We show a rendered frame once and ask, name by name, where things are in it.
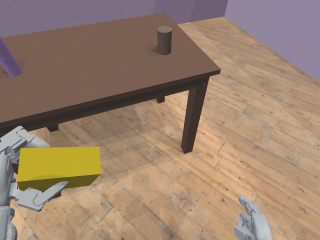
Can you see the robot left forearm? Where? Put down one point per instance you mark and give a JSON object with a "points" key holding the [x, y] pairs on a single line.
{"points": [[8, 230]]}

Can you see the left robot hand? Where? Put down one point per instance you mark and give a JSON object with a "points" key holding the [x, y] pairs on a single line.
{"points": [[10, 147]]}

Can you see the right robot hand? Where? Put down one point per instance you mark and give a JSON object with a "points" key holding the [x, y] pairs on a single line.
{"points": [[256, 226]]}

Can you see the table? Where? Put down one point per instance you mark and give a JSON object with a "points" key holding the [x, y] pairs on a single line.
{"points": [[75, 72]]}

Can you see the sponge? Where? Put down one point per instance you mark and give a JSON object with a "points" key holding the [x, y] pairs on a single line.
{"points": [[43, 167]]}

